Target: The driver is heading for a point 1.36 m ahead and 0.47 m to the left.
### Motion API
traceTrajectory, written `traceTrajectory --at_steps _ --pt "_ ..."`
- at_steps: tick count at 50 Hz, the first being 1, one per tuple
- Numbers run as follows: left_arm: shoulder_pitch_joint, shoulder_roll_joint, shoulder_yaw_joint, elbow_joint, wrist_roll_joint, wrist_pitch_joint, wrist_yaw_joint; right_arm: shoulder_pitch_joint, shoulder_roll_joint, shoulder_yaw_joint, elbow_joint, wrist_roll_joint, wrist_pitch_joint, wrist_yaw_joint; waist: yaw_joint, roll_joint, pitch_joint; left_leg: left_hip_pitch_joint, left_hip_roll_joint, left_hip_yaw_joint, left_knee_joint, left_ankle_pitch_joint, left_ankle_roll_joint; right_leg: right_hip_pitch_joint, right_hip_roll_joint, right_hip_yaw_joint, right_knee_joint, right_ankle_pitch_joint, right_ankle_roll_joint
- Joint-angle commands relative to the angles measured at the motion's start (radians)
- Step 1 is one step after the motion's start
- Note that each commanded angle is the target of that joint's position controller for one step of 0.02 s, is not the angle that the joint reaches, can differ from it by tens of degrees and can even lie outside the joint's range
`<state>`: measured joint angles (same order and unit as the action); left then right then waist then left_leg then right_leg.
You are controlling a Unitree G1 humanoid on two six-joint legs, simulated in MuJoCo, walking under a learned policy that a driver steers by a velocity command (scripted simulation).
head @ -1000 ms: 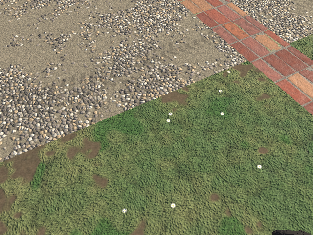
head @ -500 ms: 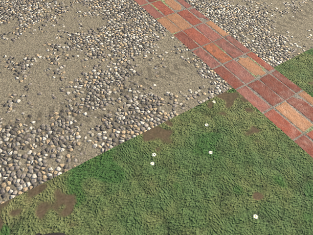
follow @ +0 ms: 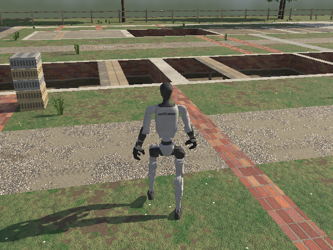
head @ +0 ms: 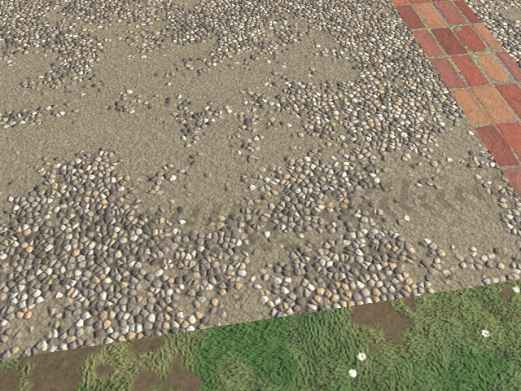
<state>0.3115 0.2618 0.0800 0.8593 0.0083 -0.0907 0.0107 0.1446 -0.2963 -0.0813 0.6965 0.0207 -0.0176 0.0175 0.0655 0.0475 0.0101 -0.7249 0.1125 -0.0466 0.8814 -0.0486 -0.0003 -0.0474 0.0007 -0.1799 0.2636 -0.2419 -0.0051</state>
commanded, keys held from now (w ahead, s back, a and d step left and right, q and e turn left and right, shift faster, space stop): w+q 0.80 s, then w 0.20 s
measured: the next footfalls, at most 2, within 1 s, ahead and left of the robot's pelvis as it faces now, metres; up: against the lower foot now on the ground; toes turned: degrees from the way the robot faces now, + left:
left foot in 0.18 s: +0.25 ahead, +0.15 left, +0.00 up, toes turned +10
right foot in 0.66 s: +0.58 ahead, +0.03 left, +0.00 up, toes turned +27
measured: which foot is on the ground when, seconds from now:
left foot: up 0.00-0.16, down 0.18-0.66, up 0.68-1.00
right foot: down 0.00-0.16, up 0.18-0.64, down 0.66-1.00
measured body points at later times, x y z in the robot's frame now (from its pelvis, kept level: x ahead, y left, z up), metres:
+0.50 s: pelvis +0.27 +0.08 +0.00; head +0.30 +0.11 +0.45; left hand +0.41 +0.38 -0.08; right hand +0.41 -0.18 -0.10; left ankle +0.21 +0.14 -0.74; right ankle +0.49 -0.05 -0.68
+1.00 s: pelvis +0.53 +0.14 +0.00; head +0.56 +0.15 +0.45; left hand +0.39 +0.39 -0.12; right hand +0.84 +0.05 -0.08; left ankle +0.56 +0.35 -0.69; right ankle +0.54 +0.01 -0.74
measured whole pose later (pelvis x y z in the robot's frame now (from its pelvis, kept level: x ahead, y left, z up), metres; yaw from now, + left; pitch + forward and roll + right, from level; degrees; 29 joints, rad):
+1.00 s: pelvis +0.53 +0.14 +0.00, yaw +33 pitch +2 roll -2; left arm 0.35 0.28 0.07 0.87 -0.01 -0.09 -0.01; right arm 0.14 -0.29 -0.06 0.62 0.01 -0.03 0.01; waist 0.09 0.04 0.02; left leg -0.67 0.09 -0.07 0.81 -0.10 0.00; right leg -0.06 0.02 -0.11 0.27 -0.24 -0.02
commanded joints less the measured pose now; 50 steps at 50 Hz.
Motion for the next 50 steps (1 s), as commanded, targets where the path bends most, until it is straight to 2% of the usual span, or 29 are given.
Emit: traceTrajectory --at_steps 1,3,5,7,8,9,10,11,12,13,14,15,18,23,26,29,31,32,33,34,35,36,37,38,39,41,43,46,50 --pt "-0.059 0.173 0.038 -0.066 -0.011 -0.009 0.007 -0.088 -0.009 0.009 -0.091 -0.001 -0.01 0.021 -0.006 -0.095 0.047 0.038 0.002 0.036 -0.126 0.061 0.016 -0.021 -0.27 0.066 -0.109 0.275 -0.146" --pt "-0.039 0.193 0.045 -0.054 -0.023 0.003 0.005 -0.128 -0.02 0.008 -0.117 0.001 -0.007 0.031 0.003 -0.099 0.064 0.034 -0.006 0.056 -0.179 0.006 0.038 0.044 -0.293 0.047 -0.084 0.297 -0.132" --pt "-0.038 0.217 0.053 -0.047 -0.033 0.016 0.005 -0.129 -0.041 -0.001 -0.135 -0.003 -0.004 0.037 -0.015 -0.115 0.055 0.082 -0.04 0.098 -0.213 -0.093 0.071 0.095 -0.305 0.019 -0.009 0.479 -0.114" --pt "-0.054 0.246 0.061 -0.048 -0.046 0.03 0.008 -0.006 -0.086 -0.029 -0.116 -0.005 0.002 0.035 -0.098 -0.138 -0.028 0.278 -0.125 0.167 -0.252 -0.169 0.119 0.104 -0.286 -0.027 0.206 0.816 -0.088" --pt "-0.055 0.229 0.053 -0.05 -0.046 0.035 0.009 0.163 -0.139 -0.061 -0.068 -0.001 0.005 0.026 -0.184 -0.112 -0.112 0.523 -0.181 0.18 -0.315 -0.107 0.155 0.023 -0.242 -0.06 0.425 0.837 -0.057" --pt "-0.035 0.171 0.03 -0.07 -0.011 0.029 0.011 0.316 -0.237 -0.095 -0.035 0.004 0.013 0.004 -0.232 0.028 -0.202 0.833 -0.038 -0.064 -0.33 -0.07 0.22 -0.255 -0.193 -0.067 0.76 0.466 -0.004" --pt "0.039 0.041 -0.014 -0.134 0.017 -0.003 -0.003 0.257 -0.333 -0.095 -0.057 0.008 -0.004 0.006 -0.1 0.259 -0.308 1.098 0.191 -0.656 -0.48 -0.275 0.416 -0.667 0.014 0.091 1.071 -0.358 0.05" --pt "-0.089 0.139 0.003 -0.143 -0.027 -0.038 -0.014 0.291 -0.234 -0.07 -0.079 0.001 -0.017 0.013 -0.193 0.118 -0.364 1.111 0.216 -0.75 -0.599 -0.359 0.405 -0.773 -0.004 0.264 1.149 -0.329 0.031" --pt "-0.16 0.168 0.009 -0.166 -0.055 -0.053 -0.019 0.254 -0.186 -0.054 -0.068 -0.007 -0.031 0.014 -0.188 0.079 -0.225 1.013 0.193 -0.611 -0.6 -0.279 0.359 -0.838 -0.045 0.252 1.124 -0.231 0.006" --pt "-0.162 0.152 0.004 -0.16 -0.036 -0.059 -0.01 0.192 -0.156 -0.043 -0.076 -0.004 -0.037 0.012 -0.142 -0.008 -0.16 0.867 0.152 -0.497 -0.589 -0.18 0.324 -0.783 -0.09 0.257 1.04 -0.146 -0.003" --pt "-0.156 0.157 0.01 -0.149 -0.009 -0.056 -0.003 0.125 -0.125 -0.033 -0.087 -0.007 -0.036 0.008 -0.099 -0.022 -0.109 0.728 0.112 -0.4 -0.596 -0.073 0.299 -0.706 -0.117 0.257 0.953 -0.099 0.003" --pt "-0.134 0.162 0.015 -0.147 -0.004 -0.044 -0.004 0.091 -0.106 -0.024 -0.104 -0.019 -0.037 0.004 -0.066 -0.002 -0.094 0.642 0.087 -0.354 -0.617 -0.005 0.292 -0.637 -0.133 0.266 0.913 -0.065 0.008" --pt "-0.139 0.129 0.01 -0.156 0.007 -0.014 -0.005 0.095 -0.12 -0.027 -0.1 -0.014 -0.045 -0.01 -0.045 -0.01 -0.069 0.535 0.053 -0.279 -0.651 0.124 0.3 -0.596 -0.116 0.242 0.791 -0.002 0.047" --pt "-0.323 0.077 -0.016 -0.204 0.003 -0.015 -0.015 0.168 -0.144 -0.036 -0.065 -0.002 -0.039 -0.033 -0.108 0.024 -0.02 0.474 -0.019 -0.198 -0.637 0.057 0.236 -0.538 -0.046 0.229 0.416 0.294 0.072" --pt "-0.396 0.091 -0.015 -0.23 -0.012 -0.023 -0.029 0.217 -0.15 -0.04 -0.041 0.004 -0.034 -0.034 -0.138 0.039 -0.005 0.492 -0.002 -0.249 -0.609 -0.016 0.22 -0.487 -0.014 0.238 0.307 0.339 0.062" --pt "-0.397 0.126 -0.001 -0.241 -0.015 -0.036 -0.04 0.235 -0.139 -0.039 -0.03 0.006 -0.024 -0.039 -0.129 0.056 -0.008 0.578 0.027 -0.337 -0.526 -0.043 0.205 -0.46 -0.003 0.262 0.236 0.257 0.034" --pt "-0.324 0.144 0.012 -0.227 -0.017 -0.046 -0.04 0.214 -0.135 -0.04 -0.036 0.004 -0.017 -0.042 -0.085 0.089 -0.025 0.594 0.022 -0.372 -0.456 0.006 0.185 -0.358 0.008 0.244 0.202 0.182 0.003" --pt "-0.23 0.166 0.027 -0.204 -0.01 -0.05 -0.034 0.199 -0.11 -0.031 -0.046 0.001 -0.016 -0.04 -0.036 0.085 -0.076 0.57 -0.024 -0.348 -0.362 0.071 0.157 -0.211 0.001 0.236 0.172 0.188 -0.025" --pt "-0.083 0.213 0.042 -0.19 0.008 -0.054 -0.027 0.185 -0.058 -0.011 -0.068 -0.009 -0.02 -0.035 0.032 0.016 -0.205 0.46 -0.079 -0.281 -0.118 0.002 0.118 0.043 -0.139 0.358 0.203 0.164 -0.088" --pt "0.039 0.294 0.062 -0.163 0.023 -0.042 -0.023 0.324 0.006 0.008 -0.088 0.009 -0.028 -0.037 -0.006 -0.281 -0.354 0.107 -0.226 -0.144 0.234 -0.426 0.036 0.412 -0.378 0.788 0.149 0.005 -0.254" --pt "0.044 0.23 0.05 -0.156 -0.008 -0.035 -0.03 0.348 -0.075 0.001 -0.078 0.022 -0.032 -0.039 -0.002 -0.328 -0.342 -0.056 -0.166 -0.147 0.402 -0.541 0.02 0.424 -0.437 0.998 0.067 -0.237 -0.282" --pt "-0.007 0.155 0.029 -0.173 -0.013 -0.027 -0.024 0.249 -0.145 -0.018 -0.078 0.02 -0.027 -0.039 0.024 -0.213 -0.2 -0.101 -0.12 -0.143 0.457 -0.447 0.011 0.301 -0.393 0.853 0.042 -0.28 -0.235" --pt "-0.058 0.131 0.019 -0.18 -0.004 -0.017 -0.02 0.174 -0.15 -0.021 -0.093 0.007 -0.021 -0.039 0.016 -0.142 -0.114 -0.078 -0.084 -0.102 0.446 -0.369 0.007 0.169 -0.348 0.703 0.033 -0.177 -0.197" --pt "-0.092 0.111 0.011 -0.173 0.001 -0.011 -0.018 0.129 -0.137 -0.023 -0.108 -0.004 -0.02 -0.036 -0.003 -0.124 -0.048 -0.053 -0.057 -0.095 0.402 -0.319 0.007 0.055 -0.306 0.602 0.009 -0.066 -0.183" --pt "-0.11 0.094 0.004 -0.168 0.007 -0.012 -0.016 0.126 -0.119 -0.025 -0.114 -0.002 -0.016 -0.03 -0.029 -0.142 -0.023 -0.01 -0.03 -0.093 0.366 -0.288 0.011 -0.016 -0.273 0.519 -0.015 0.008 -0.169" --pt "-0.107 0.092 0.004 -0.148 0.003 -0.019 -0.017 0.143 -0.072 -0.016 -0.115 0.007 -0.007 -0.023 -0.048 -0.161 -0.013 0.038 -0.015 -0.072 0.313 -0.271 0.011 -0.08 -0.246 0.426 -0.06 0.08 -0.174" --pt "-0.086 0.12 0.011 -0.121 -0.001 -0.028 -0.021 0.115 -0.04 -0.004 -0.126 0.001 -0.005 -0.023 -0.053 -0.136 0.001 0.025 -0.014 -0.07 0.231 -0.244 0.004 -0.096 -0.253 0.372 -0.092 0.162 -0.2" --pt "-0.078 0.152 0.018 -0.095 -0.008 -0.026 -0.022 0.057 -0.026 0.009 -0.133 -0.007 -0.014 -0.015 -0.047 -0.112 0.002 0.024 -0.011 -0.055 0.058 -0.115 -0.001 -0.071 -0.247 0.285 -0.109 0.254 -0.208" --pt "-0.029 0.186 0.02 -0.06 -0.028 -0.009 -0.02 -0.082 -0.011 0.026 -0.156 -0.005 -0.035 0.01 0.001 -0.106 0.028 0.105 -0.029 0.027 -0.18 0.028 0.005 -0.06 -0.221 0.195 -0.105 0.277 -0.18"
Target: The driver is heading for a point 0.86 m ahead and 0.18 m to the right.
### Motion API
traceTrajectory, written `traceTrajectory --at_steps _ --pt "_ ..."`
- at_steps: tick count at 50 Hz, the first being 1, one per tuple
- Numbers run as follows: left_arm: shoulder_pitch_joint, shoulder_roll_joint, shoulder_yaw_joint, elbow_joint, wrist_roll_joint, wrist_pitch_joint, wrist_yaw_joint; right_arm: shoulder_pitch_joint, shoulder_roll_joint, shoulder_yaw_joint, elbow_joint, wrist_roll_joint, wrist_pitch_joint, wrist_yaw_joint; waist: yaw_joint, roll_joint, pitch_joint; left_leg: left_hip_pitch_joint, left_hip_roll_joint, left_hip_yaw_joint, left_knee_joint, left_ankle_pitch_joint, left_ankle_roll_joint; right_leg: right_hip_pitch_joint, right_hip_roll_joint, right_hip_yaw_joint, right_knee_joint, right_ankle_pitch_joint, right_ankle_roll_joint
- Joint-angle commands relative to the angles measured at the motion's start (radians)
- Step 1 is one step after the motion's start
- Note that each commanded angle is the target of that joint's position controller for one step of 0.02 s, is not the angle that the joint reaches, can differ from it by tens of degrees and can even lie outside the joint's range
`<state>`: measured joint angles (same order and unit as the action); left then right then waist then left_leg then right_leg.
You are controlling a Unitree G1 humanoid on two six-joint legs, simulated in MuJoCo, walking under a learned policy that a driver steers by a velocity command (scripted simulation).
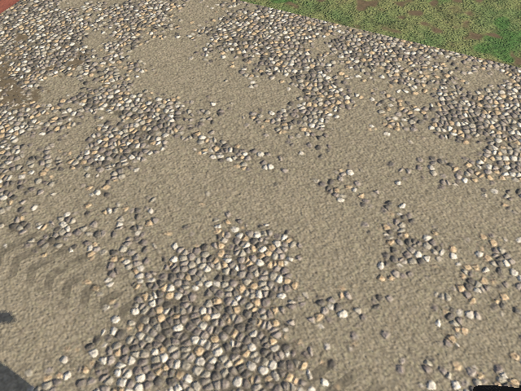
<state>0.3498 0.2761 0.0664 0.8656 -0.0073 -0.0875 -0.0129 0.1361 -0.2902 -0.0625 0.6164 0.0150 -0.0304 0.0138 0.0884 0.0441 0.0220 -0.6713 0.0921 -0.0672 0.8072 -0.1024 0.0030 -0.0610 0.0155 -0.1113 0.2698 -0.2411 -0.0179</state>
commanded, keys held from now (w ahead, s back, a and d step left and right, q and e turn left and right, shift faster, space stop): w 0.56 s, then w+e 0.44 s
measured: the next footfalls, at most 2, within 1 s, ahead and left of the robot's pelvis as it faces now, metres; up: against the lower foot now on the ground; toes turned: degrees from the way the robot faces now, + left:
left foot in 0.16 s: +0.25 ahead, +0.15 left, +0.00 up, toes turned +3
right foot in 0.68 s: +0.54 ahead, -0.09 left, +0.00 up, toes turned -1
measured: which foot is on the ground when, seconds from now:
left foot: up 0.00-0.14, down 0.16-0.68, up 0.70-1.00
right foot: down 0.00-0.16, up 0.18-0.66, down 0.68-1.00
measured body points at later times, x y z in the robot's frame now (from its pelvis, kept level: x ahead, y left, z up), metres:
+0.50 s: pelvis +0.27 +0.05 +0.00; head +0.29 +0.06 +0.45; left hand +0.46 +0.31 -0.10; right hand +0.31 -0.23 -0.11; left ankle +0.21 +0.15 -0.74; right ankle +0.44 -0.11 -0.69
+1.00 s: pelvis +0.54 -0.01 +0.00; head +0.57 -0.03 +0.45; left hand +0.61 +0.27 -0.11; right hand +0.72 -0.29 -0.08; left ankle +0.73 +0.15 -0.69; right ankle +0.50 -0.08 -0.74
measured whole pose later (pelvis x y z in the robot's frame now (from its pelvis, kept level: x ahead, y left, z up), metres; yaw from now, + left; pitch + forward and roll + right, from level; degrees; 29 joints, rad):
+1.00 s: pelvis +0.54 -0.01 +0.00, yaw -9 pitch +2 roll +0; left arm 0.35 0.27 0.06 0.81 -0.02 -0.05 0.00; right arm 0.08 -0.29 -0.05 0.69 -0.01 -0.09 -0.01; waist 0.08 0.03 0.02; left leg -0.64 0.07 -0.10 0.69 -0.04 -0.05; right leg -0.16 0.10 0.11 0.32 -0.19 -0.08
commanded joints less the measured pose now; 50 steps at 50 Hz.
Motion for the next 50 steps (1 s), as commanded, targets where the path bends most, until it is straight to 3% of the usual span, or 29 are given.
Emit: traceTrajectory --at_steps 1,3,5,6,7,8,9,10,11,12,13,14,16,18,20,23,28,31,33,34,35,36,37,38,39,41,43,45,50 --pt "-0.044 0.181 0.035 -0.055 -0.016 -0.008 0.002 -0.103 -0.018 0.008 -0.085 0.004 -0.025 0.018 -0.011 -0.105 0.023 0.062 -0.014 0.058 -0.14 0.079 0.006 -0.027 -0.246 0.127 -0.107 0.273 -0.164" --pt "-0.012 0.198 0.037 -0.034 -0.023 0.004 0.002 -0.14 -0.033 0.005 -0.104 0.008 -0.027 0.025 -0.008 -0.118 0.036 0.071 -0.026 0.067 -0.197 0.033 0.025 0.029 -0.277 0.135 -0.087 0.302 -0.156" --pt "-0.009 0.217 0.041 -0.019 -0.03 0.016 0.004 -0.124 -0.058 -0.005 -0.106 0.004 -0.029 0.027 -0.039 -0.137 0.024 0.138 -0.055 0.09 -0.251 -0.033 0.057 0.074 -0.294 0.126 -0.023 0.445 -0.139" --pt "-0.023 0.223 0.041 -0.015 -0.035 0.022 0.007 -0.048 -0.079 -0.019 -0.086 -0.003 -0.029 0.025 -0.094 -0.139 -0.021 0.265 -0.087 0.119 -0.298 -0.02 0.079 0.071 -0.276 0.093 0.072 0.602 -0.12" --pt "-0.015 0.204 0.032 -0.01 -0.033 0.024 0.01 0.095 -0.122 -0.044 -0.038 -0.008 -0.026 0.018 -0.162 -0.122 -0.109 0.482 -0.117 0.138 -0.325 0.011 0.108 0.019 -0.232 0.047 0.243 0.704 -0.093" --pt "-0.019 0.158 0.01 -0.03 -0.008 0.019 0.013 0.269 -0.19 -0.069 -0.002 -0.012 -0.02 0.005 -0.236 -0.054 -0.234 0.779 0.017 -0.02 -0.283 0.048 0.16 -0.177 -0.19 0.015 0.516 0.496 -0.05" --pt "0.067 0.039 -0.029 -0.069 0.011 0.0 0.006 0.306 -0.294 -0.081 0.005 -0.019 -0.018 -0.002 -0.17 0.218 -0.344 1.062 0.278 -0.518 -0.384 -0.099 0.323 -0.565 -0.012 0.031 0.886 -0.199 0.017" --pt "0.021 0.126 -0.01 -0.055 -0.011 -0.02 0.001 0.322 -0.209 -0.061 0.002 -0.009 -0.022 0.002 -0.213 0.156 -0.402 1.067 0.3 -0.664 -0.473 -0.182 0.346 -0.674 -0.024 0.187 1.027 -0.333 0.013" --pt "-0.057 0.168 0.003 -0.086 -0.037 -0.03 -0.004 0.264 -0.17 -0.044 0.006 -0.011 -0.029 0.003 -0.203 0.123 -0.252 0.965 0.261 -0.508 -0.48 -0.129 0.305 -0.752 -0.073 0.181 1.052 -0.267 0.003" --pt "-0.104 0.156 -0.001 -0.095 -0.032 -0.033 -0.001 0.208 -0.14 -0.035 0.005 -0.009 -0.032 0.004 -0.176 0.065 -0.174 0.837 0.211 -0.38 -0.489 -0.038 0.275 -0.733 -0.115 0.164 1.005 -0.181 -0.001" --pt "-0.122 0.148 0.002 -0.095 -0.013 -0.03 0.002 0.156 -0.114 -0.027 0.006 -0.014 -0.035 0.008 -0.144 0.035 -0.117 0.718 0.175 -0.301 -0.517 0.041 0.258 -0.692 -0.139 0.16 0.942 -0.124 0.004" --pt "-0.107 0.143 0.005 -0.09 -0.007 -0.019 0.001 0.125 -0.087 -0.019 0.003 -0.021 -0.04 0.01 -0.109 0.043 -0.096 0.635 0.148 -0.25 -0.55 0.099 0.248 -0.628 -0.16 0.17 0.904 -0.083 0.007" --pt "-0.077 0.104 -0.002 -0.08 -0.007 0.003 -0.001 0.108 -0.087 -0.022 0.014 -0.017 -0.053 0.009 -0.074 0.041 -0.085 0.555 0.141 -0.204 -0.608 0.128 0.262 -0.57 -0.164 0.167 0.851 -0.047 0.023" --pt "-0.117 0.085 -0.008 -0.093 0.002 0.018 0.003 0.113 -0.108 -0.028 0.035 -0.013 -0.064 0.004 -0.067 0.023 -0.045 0.511 0.136 -0.149 -0.649 0.149 0.266 -0.592 -0.165 0.163 0.768 0.015 0.041" --pt "-0.187 0.074 -0.014 -0.112 0.008 0.02 0.002 0.132 -0.121 -0.032 0.056 -0.013 -0.065 -0.003 -0.083 0.009 -0.015 0.506 0.119 -0.097 -0.668 0.143 0.253 -0.613 -0.163 0.162 0.639 0.132 0.05" --pt "-0.286 0.058 -0.024 -0.133 0.002 0.012 -0.01 0.166 -0.141 -0.036 0.084 -0.009 -0.06 -0.011 -0.118 0.012 0.014 0.499 0.091 -0.028 -0.677 0.111 0.218 -0.568 -0.131 0.141 0.443 0.292 0.046" --pt "-0.405 0.078 -0.024 -0.177 -0.007 0.002 -0.032 0.244 -0.167 -0.044 0.147 0.005 -0.047 -0.014 -0.156 0.016 0.045 0.614 0.143 -0.033 -0.629 0.077 0.194 -0.557 -0.098 0.137 0.293 0.29 0.013" --pt "-0.367 0.103 -0.016 -0.176 -0.008 0.0 -0.043 0.231 -0.182 -0.053 0.167 0.003 -0.033 -0.023 -0.126 0.036 0.018 0.713 0.172 -0.004 -0.552 0.223 0.161 -0.509 -0.074 0.11 0.263 0.18 -0.037" --pt "-0.17 0.158 0.019 -0.119 -0.003 0.004 -0.037 0.212 -0.167 -0.046 0.164 -0.004 -0.02 -0.033 -0.028 0.023 -0.108 0.692 0.104 0.086 -0.293 0.527 0.109 -0.224 0.003 0.052 0.24 0.166 -0.086" --pt "-0.013 0.229 0.045 -0.09 -0.006 0.008 -0.029 0.228 -0.134 -0.03 0.137 -0.028 -0.018 -0.044 0.02 -0.072 -0.231 0.518 0.056 0.148 -0.009 0.348 0.062 0.048 -0.112 0.223 0.268 0.229 -0.136" --pt "0.044 0.319 0.064 -0.08 -0.009 0.014 -0.03 0.334 -0.029 0.004 0.105 -0.039 -0.04 -0.031 -0.039 -0.337 -0.326 0.078 -0.136 0.129 0.355 -0.264 -0.023 0.389 -0.327 0.747 0.149 0.012 -0.326" --pt "0.052 0.232 0.042 -0.089 -0.022 0.014 -0.033 0.289 -0.09 -0.004 0.118 -0.017 -0.068 -0.021 0.005 -0.271 -0.365 -0.063 -0.129 -0.028 0.483 -0.458 -0.014 0.445 -0.35 0.909 0.031 -0.166 -0.338" --pt "-0.006 0.195 0.031 -0.105 -0.015 0.01 -0.028 0.191 -0.141 -0.016 0.089 0.013 -0.087 -0.011 0.012 -0.212 -0.231 -0.138 -0.081 -0.038 0.506 -0.382 0.003 0.343 -0.324 0.781 0.017 -0.146 -0.297" --pt "-0.055 0.179 0.028 -0.12 -0.006 0.01 -0.024 0.128 -0.134 -0.012 0.074 0.011 -0.098 -0.014 -0.005 -0.12 -0.16 -0.12 -0.039 -0.024 0.462 -0.302 0.013 0.216 -0.285 0.672 0.016 -0.059 -0.272" --pt "-0.097 0.157 0.022 -0.129 -0.001 0.012 -0.021 0.094 -0.132 -0.015 0.066 -0.011 -0.102 -0.021 -0.033 -0.074 -0.102 -0.078 -0.011 -0.018 0.382 -0.251 0.01 0.089 -0.255 0.593 0.002 0.051 -0.26" --pt "-0.129 0.127 0.012 -0.146 0.011 0.012 -0.015 0.105 -0.12 -0.02 0.058 -0.028 -0.089 -0.024 -0.085 -0.107 -0.083 0.03 0.01 -0.023 0.286 -0.203 -0.004 -0.04 -0.211 0.526 -0.039 0.172 -0.257" --pt "-0.12 0.14 0.018 -0.149 0.002 0.01 -0.005 0.105 -0.097 -0.016 0.054 -0.03 -0.072 -0.026 -0.098 -0.113 -0.069 0.052 0.005 -0.009 0.205 -0.186 -0.027 -0.104 -0.195 0.476 -0.065 0.225 -0.269" --pt "-0.094 0.169 0.029 -0.144 -0.004 0.009 0.008 0.04 -0.078 -0.009 0.033 -0.031 -0.064 -0.03 -0.085 -0.103 -0.038 0.041 -0.006 0.001 0.083 -0.086 -0.049 -0.145 -0.177 0.434 -0.083 0.242 -0.26" --pt "-0.014 0.18 0.037 -0.126 -0.017 0.025 0.026 -0.134 -0.049 0.004 -0.005 -0.018 -0.077 -0.014 -0.022 -0.12 -0.01 0.148 -0.069 0.005 -0.214 0.173 -0.068 -0.194 -0.123 0.387 -0.056 0.171 -0.201"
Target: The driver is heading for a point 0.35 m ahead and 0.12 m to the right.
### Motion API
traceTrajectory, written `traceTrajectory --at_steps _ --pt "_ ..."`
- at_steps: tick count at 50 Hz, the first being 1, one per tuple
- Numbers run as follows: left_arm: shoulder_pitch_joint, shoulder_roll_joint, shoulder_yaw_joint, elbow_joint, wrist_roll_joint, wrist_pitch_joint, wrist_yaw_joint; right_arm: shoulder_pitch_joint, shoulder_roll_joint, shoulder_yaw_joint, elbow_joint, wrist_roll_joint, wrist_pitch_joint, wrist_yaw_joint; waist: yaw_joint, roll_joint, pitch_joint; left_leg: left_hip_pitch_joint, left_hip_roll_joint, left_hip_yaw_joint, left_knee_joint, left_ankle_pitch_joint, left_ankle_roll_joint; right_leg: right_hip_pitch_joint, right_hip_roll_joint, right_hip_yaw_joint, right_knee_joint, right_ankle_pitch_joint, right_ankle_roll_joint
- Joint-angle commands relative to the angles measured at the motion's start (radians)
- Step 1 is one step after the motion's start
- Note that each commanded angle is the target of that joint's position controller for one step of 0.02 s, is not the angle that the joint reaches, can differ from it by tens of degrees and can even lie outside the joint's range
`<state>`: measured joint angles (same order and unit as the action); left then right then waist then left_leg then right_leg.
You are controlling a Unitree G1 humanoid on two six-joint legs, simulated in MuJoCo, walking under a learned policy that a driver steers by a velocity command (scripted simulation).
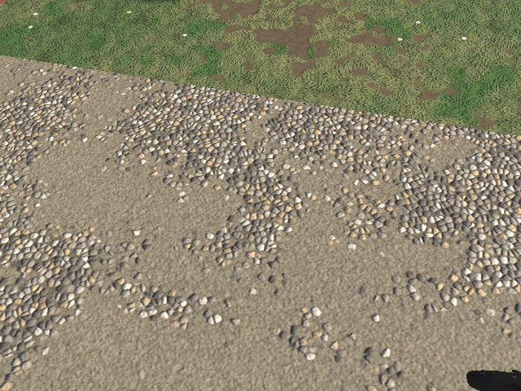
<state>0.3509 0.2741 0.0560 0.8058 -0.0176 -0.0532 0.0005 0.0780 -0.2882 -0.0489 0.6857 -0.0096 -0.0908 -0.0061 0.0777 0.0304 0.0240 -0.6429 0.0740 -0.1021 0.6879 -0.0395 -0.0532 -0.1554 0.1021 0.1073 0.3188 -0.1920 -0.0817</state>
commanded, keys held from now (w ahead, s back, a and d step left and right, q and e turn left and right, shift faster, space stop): w+e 0.28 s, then no key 0.72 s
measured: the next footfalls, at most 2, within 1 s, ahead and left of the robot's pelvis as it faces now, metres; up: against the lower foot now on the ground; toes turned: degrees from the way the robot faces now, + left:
left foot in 0.16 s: +0.27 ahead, +0.14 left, +0.00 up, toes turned -10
right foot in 0.60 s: +0.40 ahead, -0.14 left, +0.00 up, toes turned -15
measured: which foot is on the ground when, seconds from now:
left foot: up 0.00-0.14, down 0.16-0.60, up 0.62-0.88, down 0.90-1.00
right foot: down 0.00-0.16, up 0.18-0.58, down 0.60-1.00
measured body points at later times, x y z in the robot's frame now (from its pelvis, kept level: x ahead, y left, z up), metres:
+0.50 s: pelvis +0.25 +0.03 +0.00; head +0.29 +0.02 +0.44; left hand +0.50 +0.23 -0.09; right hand +0.22 -0.26 -0.13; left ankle +0.23 +0.15 -0.75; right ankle +0.34 -0.14 -0.71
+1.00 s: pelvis +0.34 -0.01 -0.01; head +0.35 +0.00 +0.43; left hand +0.54 +0.19 -0.13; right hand +0.35 -0.29 -0.14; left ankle +0.38 +0.13 -0.75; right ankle +0.36 -0.13 -0.75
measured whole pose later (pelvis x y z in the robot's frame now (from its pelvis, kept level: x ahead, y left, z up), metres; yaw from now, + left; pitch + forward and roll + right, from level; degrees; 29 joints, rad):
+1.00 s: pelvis +0.34 -0.01 -0.01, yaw -16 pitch -1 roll -1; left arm 0.15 0.23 0.03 0.80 0.02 0.01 0.01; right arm 0.22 -0.25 -0.03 0.92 -0.02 0.01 -0.03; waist 0.00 -0.01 0.01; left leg -0.24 0.05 -0.01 0.56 -0.30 -0.03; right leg -0.31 0.03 0.00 0.50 -0.18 -0.01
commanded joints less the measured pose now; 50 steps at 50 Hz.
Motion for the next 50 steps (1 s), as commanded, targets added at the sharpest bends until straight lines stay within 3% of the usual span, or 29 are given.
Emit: traceTrajectory --at_steps 1,5,7,8,9,10,11,12,13,16,19,22,26,28,29,30,31,32,33,34,35,37,42,44,45,46,47,48,50 --pt "0.005 0.182 0.048 -0.061 -0.009 -0.005 0.014 -0.103 -0.055 -0.01 -0.082 0.012 -0.02 0.01 -0.001 -0.107 -0.011 0.135 -0.06 0.036 -0.121 0.119 -0.011 -0.089 -0.216 0.186 -0.091 0.106 -0.135" --pt "0.031 0.179 0.051 -0.06 -0.009 0.011 0.021 -0.124 -0.095 -0.025 -0.095 0.02 -0.037 0.025 -0.013 -0.13 -0.016 0.192 -0.077 0.011 -0.216 0.021 0.016 0.008 -0.247 0.293 0.014 0.08 -0.113" --pt "0.007 0.161 0.048 -0.071 -0.006 0.017 0.021 -0.017 -0.12 -0.041 -0.065 0.019 -0.045 0.021 -0.077 -0.149 -0.052 0.35 -0.077 0.033 -0.275 -0.016 0.057 -0.003 -0.22 0.304 0.108 0.125 -0.082" --pt "-0.003 0.119 0.033 -0.085 0.001 0.014 0.017 0.095 -0.154 -0.056 -0.047 0.006 -0.049 0.013 -0.132 -0.125 -0.142 0.548 -0.008 -0.012 -0.262 -0.031 0.103 -0.063 -0.169 0.259 0.263 0.136 -0.05" --pt "0.018 0.054 0.012 -0.107 0.023 0.011 0.016 0.257 -0.216 -0.071 -0.03 0.0 -0.044 0.004 -0.181 0.027 -0.292 0.813 0.181 -0.202 -0.244 -0.071 0.162 -0.209 -0.086 0.145 0.561 -0.106 -0.006" --pt "0.143 0.039 0.003 -0.142 -0.014 -0.001 0.015 0.298 -0.268 -0.084 0.007 -0.002 -0.027 0.014 -0.111 0.362 -0.352 1.013 0.361 -0.66 -0.351 -0.328 0.31 -0.544 -0.01 0.053 0.827 -0.429 0.036" --pt "0.108 0.147 0.025 -0.111 -0.026 0.0 0.019 0.251 -0.161 -0.062 -0.016 0.012 -0.024 0.017 -0.136 0.196 -0.239 0.93 0.337 -0.639 -0.391 -0.49 0.284 -0.638 -0.094 0.08 0.935 -0.364 0.052" --pt "0.006 0.184 0.037 -0.125 -0.018 0.006 0.017 0.213 -0.11 -0.048 -0.021 0.014 -0.019 0.013 -0.156 0.104 -0.128 0.816 0.289 -0.464 -0.398 -0.428 0.242 -0.651 -0.122 0.056 0.95 -0.267 0.058" --pt "-0.032 0.166 0.038 -0.131 -0.01 0.011 0.017 0.169 -0.095 -0.039 -0.022 0.005 -0.016 0.013 -0.136 0.04 -0.076 0.711 0.244 -0.348 -0.418 -0.293 0.225 -0.613 -0.153 0.035 0.934 -0.198 0.068" --pt "-0.06 0.107 0.036 -0.155 -0.006 0.023 0.007 0.118 -0.066 -0.029 0.004 -0.008 -0.02 0.014 -0.088 0.077 -0.003 0.534 0.17 -0.138 -0.462 0.086 0.228 -0.516 -0.185 0.012 0.838 -0.142 0.088" --pt "-0.085 0.057 0.021 -0.18 0.01 0.031 0.009 0.108 -0.109 -0.042 0.036 -0.001 -0.022 0.015 -0.065 0.063 -0.021 0.508 0.169 -0.009 -0.447 0.473 0.261 -0.484 -0.167 -0.024 0.68 -0.11 0.117" --pt "-0.138 0.034 0.004 -0.189 0.015 0.025 -0.007 0.096 -0.136 -0.047 0.059 0.013 -0.002 0.005 -0.08 0.065 -0.064 0.482 0.128 0.101 -0.445 0.504 0.244 -0.355 -0.156 -0.075 0.455 0.087 0.111" --pt "-0.224 0.069 0.012 -0.217 0.018 0.018 -0.026 0.145 -0.164 -0.049 0.105 0.032 0.016 0.002 -0.1 0.066 -0.082 0.544 0.149 0.095 -0.381 0.444 0.218 -0.269 -0.127 -0.084 0.286 0.149 0.075" --pt "-0.185 0.09 0.023 -0.207 0.026 0.016 -0.026 0.125 -0.17 -0.049 0.116 0.046 0.022 0.0 -0.06 0.057 -0.096 0.551 0.139 0.094 -0.287 0.407 0.186 -0.17 -0.106 -0.099 0.168 0.194 0.039" --pt "-0.14 0.12 0.036 -0.19 0.033 0.017 -0.018 0.149 -0.15 -0.041 0.128 0.042 0.021 0.001 -0.043 0.031 -0.124 0.529 0.098 0.109 -0.2 0.391 0.156 -0.058 -0.091 -0.106 0.11 0.282 0.012" --pt "-0.084 0.193 0.053 -0.189 0.042 0.019 -0.004 0.184 -0.115 -0.026 0.126 0.015 0.014 0.003 -0.034 -0.059 -0.195 0.441 0.036 0.156 -0.049 0.202 0.097 0.113 -0.212 0.003 0.14 0.696 -0.035" --pt "-0.071 0.207 0.04 -0.203 0.067 0.028 0.008 0.288 -0.04 0.008 0.123 -0.015 0.01 0.012 -0.069 -0.244 -0.316 0.209 -0.054 0.158 0.219 -0.381 0.024 0.364 -0.458 0.272 0.195 1.018 -0.22" --pt "-0.067 0.114 0.014 -0.19 0.048 0.034 0.001 0.298 -0.066 0.008 0.146 -0.003 0.026 0.018 -0.052 -0.242 -0.408 0.205 -0.04 0.046 0.325 -0.669 -0.003 0.334 -0.5 0.344 0.162 0.923 -0.29" --pt "-0.112 0.09 0.004 -0.185 0.033 0.036 -0.009 0.252 -0.118 -0.007 0.14 0.02 0.044 0.019 -0.053 -0.185 -0.321 0.167 -0.015 0.029 0.363 -0.667 -0.012 0.251 -0.443 0.29 0.126 0.744 -0.254" --pt "-0.159 0.089 0.004 -0.18 0.029 0.036 -0.014 0.205 -0.116 -0.01 0.138 0.026 0.06 0.01 -0.062 -0.139 -0.24 0.129 -0.002 0.041 0.351 -0.64 -0.014 0.181 -0.396 0.244 0.098 0.592 -0.204" --pt "-0.207 0.101 0.006 -0.179 0.029 0.036 -0.015 0.182 -0.114 -0.013 0.139 0.018 0.078 -0.002 -0.074 -0.117 -0.178 0.136 0.009 0.043 0.305 -0.588 -0.023 0.086 -0.371 0.212 0.062 0.479 -0.174" --pt "-0.277 0.123 0.016 -0.176 0.04 0.042 -0.01 0.202 -0.1 -0.013 0.154 0.01 0.105 -0.021 -0.115 -0.153 -0.135 0.263 0.001 0.064 0.212 -0.485 -0.039 -0.091 -0.321 0.145 0.006 0.341 -0.145" --pt "-0.307 0.08 0.008 -0.139 0.037 0.047 0.004 0.207 -0.056 -0.004 0.185 0.001 0.111 -0.027 -0.12 -0.162 -0.139 0.453 -0.022 0.097 -0.053 -0.227 -0.011 -0.187 -0.273 0.08 -0.015 0.025 -0.113" --pt "-0.275 0.048 -0.003 -0.107 0.031 0.048 0.003 0.196 -0.055 0.0 0.186 -0.02 0.108 -0.02 -0.125 -0.135 -0.105 0.533 -0.022 0.094 -0.199 -0.11 0.024 -0.241 -0.226 0.062 -0.014 -0.215 -0.039" --pt "-0.247 0.038 -0.007 -0.088 0.037 0.048 0.003 0.177 -0.087 -0.003 0.171 -0.028 0.106 -0.02 -0.107 -0.093 -0.06 0.523 0.034 0.032 -0.257 -0.114 0.053 -0.264 -0.192 0.045 0.012 -0.3 0.011" --pt "-0.214 0.047 -0.001 -0.087 0.04 0.047 0.001 0.144 -0.155 -0.018 0.17 -0.013 0.107 -0.026 -0.057 0.02 -0.009 0.417 0.057 0.019 -0.265 -0.266 0.089 -0.24 -0.134 -0.01 0.033 -0.274 0.049" --pt "-0.239 0.047 -0.001 -0.082 0.042 0.048 0.006 0.121 -0.122 -0.015 0.179 -0.009 0.102 -0.023 -0.068 0.074 0.01 0.284 0.038 0.012 -0.316 -0.451 0.099 -0.132 -0.108 -0.05 0.079 -0.184 0.072" --pt "-0.252 0.057 0.003 -0.078 0.038 0.049 0.012 0.102 -0.087 -0.004 0.18 -0.015 0.092 -0.022 -0.066 0.084 0.022 0.235 0.03 0.01 -0.347 -0.476 0.083 -0.073 -0.11 -0.054 0.113 -0.12 0.072" --pt "-0.234 0.058 0.007 -0.056 0.037 0.054 0.021 0.089 -0.068 0.004 0.189 -0.013 0.072 -0.02 -0.062 0.084 0.014 0.254 0.018 0.026 -0.343 -0.381 0.055 -0.045 -0.119 -0.048 0.127 -0.045 0.057"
